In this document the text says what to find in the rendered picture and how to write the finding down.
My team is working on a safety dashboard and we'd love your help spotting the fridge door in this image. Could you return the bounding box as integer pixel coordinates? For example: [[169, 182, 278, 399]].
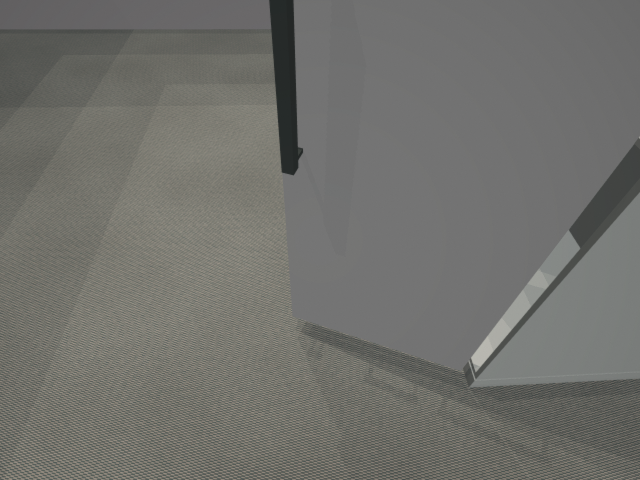
[[282, 0, 640, 371]]

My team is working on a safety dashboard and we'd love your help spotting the handle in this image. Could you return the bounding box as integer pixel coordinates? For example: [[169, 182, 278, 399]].
[[269, 0, 303, 175]]

